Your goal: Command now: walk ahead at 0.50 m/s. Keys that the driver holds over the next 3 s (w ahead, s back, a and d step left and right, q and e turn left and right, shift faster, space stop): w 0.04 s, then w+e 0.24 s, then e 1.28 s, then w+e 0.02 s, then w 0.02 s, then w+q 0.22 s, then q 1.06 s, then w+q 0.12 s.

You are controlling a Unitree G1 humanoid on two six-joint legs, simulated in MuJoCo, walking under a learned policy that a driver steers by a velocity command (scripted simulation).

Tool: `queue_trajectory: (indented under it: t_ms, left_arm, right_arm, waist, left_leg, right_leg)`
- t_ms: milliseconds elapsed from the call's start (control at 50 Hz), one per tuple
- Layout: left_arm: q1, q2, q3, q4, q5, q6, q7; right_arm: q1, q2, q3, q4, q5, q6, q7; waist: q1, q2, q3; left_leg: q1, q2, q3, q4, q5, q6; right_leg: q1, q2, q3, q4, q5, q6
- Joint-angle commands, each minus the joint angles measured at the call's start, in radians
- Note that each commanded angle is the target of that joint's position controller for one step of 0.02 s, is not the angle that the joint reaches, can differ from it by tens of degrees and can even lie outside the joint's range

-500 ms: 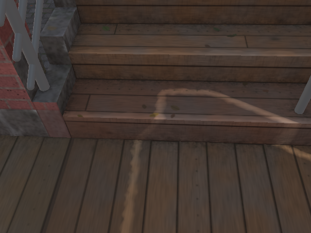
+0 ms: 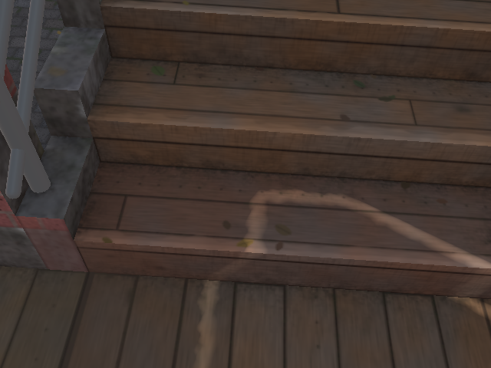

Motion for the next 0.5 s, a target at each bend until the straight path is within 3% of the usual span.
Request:
queue_trajectory:
  t_ms: [20, 80, 100, 120, 180, 240, 260, 280, 320, 340, 360, 380, 400, 420, 440, 460, 480, 500]
  left_arm:
    - [0.075, 0.031, 0.003, -0.028, 0.011, 0.020, -0.012]
    - [-0.054, 0.028, -0.008, -0.071, 0.013, 0.027, -0.022]
    - [-0.095, 0.032, -0.009, -0.085, 0.010, 0.027, -0.024]
    - [-0.104, 0.034, -0.008, -0.086, -0.005, 0.027, -0.027]
    - [-0.197, 0.017, -0.017, -0.115, -0.014, 0.025, -0.035]
    - [-0.272, 0.023, -0.017, -0.143, -0.008, 0.023, -0.040]
    - [-0.287, 0.014, -0.019, -0.150, -0.008, 0.021, -0.037]
    - [-0.297, 0.025, -0.016, -0.158, 0.008, 0.019, -0.040]
    - [-0.272, 0.024, -0.013, -0.158, 0.012, 0.011, -0.041]
    - [-0.208, 0.033, -0.007, -0.139, 0.014, 0.004, -0.038]
    - [-0.100, 0.042, 0.002, -0.107, 0.011, -0.009, -0.027]
    - [0.027, 0.089, 0.019, -0.071, 0.026, -0.020, -0.020]
    - [0.128, 0.229, 0.059, -0.076, 0.041, -0.021, -0.005]
    - [0.138, 0.254, 0.071, -0.079, -0.006, -0.005, 0.001]
    - [0.093, 0.238, 0.067, -0.085, -0.037, 0.004, 0.003]
    - [0.018, 0.185, 0.056, -0.096, -0.042, 0.011, 0.011]
    - [-0.043, 0.139, 0.043, -0.110, -0.038, 0.023, 0.014]
    - [-0.085, 0.109, 0.033, -0.117, -0.045, 0.032, 0.018]
  right_arm:
    - [0.070, -0.098, -0.016, -0.010, 0.011, -0.023, -0.002]
    - [0.103, -0.126, -0.024, 0.020, 0.018, -0.036, -0.006]
    - [0.120, -0.119, -0.022, 0.027, 0.015, -0.037, -0.007]
    - [0.137, -0.103, -0.015, 0.032, 0.010, -0.032, -0.005]
    - [0.169, -0.107, -0.014, 0.044, 0.009, -0.032, -0.007]
    - [0.201, -0.104, -0.012, 0.057, 0.002, -0.032, -0.014]
    - [0.209, -0.110, -0.012, 0.062, 0.007, -0.033, -0.022]
    - [0.214, -0.108, -0.013, 0.063, 0.008, -0.032, -0.026]
    - [0.198, -0.124, -0.017, 0.062, 0.003, -0.022, -0.035]
    - [0.189, -0.131, -0.019, 0.061, -0.003, -0.017, -0.037]
    - [0.187, -0.147, -0.022, 0.065, 0.007, -0.008, -0.044]
    - [0.192, -0.146, -0.019, 0.054, 0.020, -0.005, -0.048]
    - [0.221, -0.081, 0.000, -0.008, 0.047, -0.013, -0.043]
    - [0.207, -0.098, -0.008, -0.022, 0.045, -0.013, -0.043]
    - [0.149, -0.106, -0.010, -0.029, 0.024, -0.005, -0.040]
    - [0.105, -0.080, -0.003, -0.037, 0.019, -0.008, -0.036]
    - [0.082, -0.079, -0.004, -0.037, 0.006, -0.003, -0.035]
    - [0.082, -0.085, -0.006, -0.044, -0.014, 0.013, -0.035]
  waist:
    - [0.022, 0.121, -0.072]
    - [0.006, 0.105, -0.011]
    - [-0.006, 0.097, 0.004]
    - [-0.008, 0.104, 0.012]
    - [-0.033, 0.108, 0.032]
    - [-0.053, 0.096, 0.055]
    - [-0.055, 0.103, 0.059]
    - [-0.050, 0.092, 0.066]
    - [-0.033, 0.099, 0.055]
    - [-0.009, 0.121, 0.008]
    - [0.026, 0.114, -0.059]
    - [0.076, 0.075, -0.139]
    - [0.090, -0.125, -0.293]
    - [0.080, -0.182, -0.407]
    - [0.059, -0.043, -0.348]
    - [0.038, -0.013, -0.224]
    - [0.007, 0.024, -0.122]
    - [-0.023, 0.014, -0.089]
  left_leg:
    - [0.120, 0.258, -0.253, -0.265, 0.183, 0.149]
    - [0.147, 0.267, -0.211, -0.346, 0.074, 0.158]
    - [0.167, 0.266, -0.192, -0.363, 0.063, 0.153]
    - [0.179, 0.247, -0.147, -0.362, 0.080, 0.139]
    - [0.204, 0.241, -0.062, -0.366, 0.121, 0.118]
    - [0.262, 0.257, -0.006, -0.345, 0.159, 0.099]
    - [0.286, 0.268, 0.001, -0.326, 0.207, 0.096]
    - [0.327, 0.290, 0.003, -0.297, 0.246, 0.090]
    - [0.378, 0.291, 0.047, -0.163, 0.549, 0.070]
    - [0.386, 0.277, 0.069, -0.046, 0.752, 0.055]
    - [0.389, 0.244, 0.096, 0.128, 0.818, 0.039]
    - [0.269, 0.210, 0.120, 0.343, 0.668, 0.006]
    - [-0.072, 0.109, 0.160, 0.736, 0.207, -0.050]
    - [-0.256, -0.039, 0.034, 0.968, -0.446, -0.071]
    - [-0.275, 0.049, -0.083, 0.969, -0.369, -0.062]
    - [-0.292, 0.081, -0.091, 0.889, -0.307, -0.067]
    - [-0.272, 0.106, -0.094, 0.802, -0.275, -0.076]
    - [-0.231, 0.114, -0.094, 0.735, -0.254, -0.086]
  right_leg:
    - [-0.071, -0.056, 0.018, -0.029, 0.053, 0.009]
    - [-0.177, -0.085, 0.008, -0.156, 0.163, 0.030]
    - [-0.205, -0.087, 0.008, -0.202, 0.198, 0.036]
    - [-0.201, -0.079, 0.006, -0.250, 0.233, 0.036]
    - [-0.179, -0.054, -0.012, -0.377, 0.313, 0.028]
    - [-0.168, -0.040, -0.041, -0.466, 0.322, 0.011]
    - [-0.159, -0.035, -0.052, -0.487, 0.303, 0.001]
    - [-0.182, -0.029, -0.058, -0.501, 0.259, -0.006]
    - [-0.143, 0.008, -0.093, -0.544, 0.187, -0.031]
    - [-0.066, 0.048, -0.111, -0.557, 0.171, -0.057]
    - [0.047, 0.098, -0.136, -0.630, 0.213, -0.077]
    - [0.257, 0.075, -0.091, -0.667, 0.359, -0.109]
    - [0.609, -0.221, 0.257, -0.586, 0.786, -0.234]
    - [0.717, -0.382, 0.545, -0.653, 1.225, -0.361]
    - [0.631, -0.327, 0.383, -0.651, 1.257, -0.329]
    - [0.502, -0.279, 0.309, -0.697, 1.119, -0.290]
    - [0.374, -0.218, 0.257, -0.741, 1.006, -0.236]
    - [0.293, -0.173, 0.222, -0.767, 0.960, -0.206]
Next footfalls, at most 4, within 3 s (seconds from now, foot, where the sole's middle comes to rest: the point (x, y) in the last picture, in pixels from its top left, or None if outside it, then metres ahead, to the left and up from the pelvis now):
0.38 right None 0.34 -0.14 -0.78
0.92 left None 0.42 0.04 -0.78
1.38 right None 0.25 -0.18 -0.78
1.88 left None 0.40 -0.08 -0.78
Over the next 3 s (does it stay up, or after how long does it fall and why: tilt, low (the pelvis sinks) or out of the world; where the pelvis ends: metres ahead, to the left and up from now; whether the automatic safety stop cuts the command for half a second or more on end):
stays up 0.36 -0.15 0.00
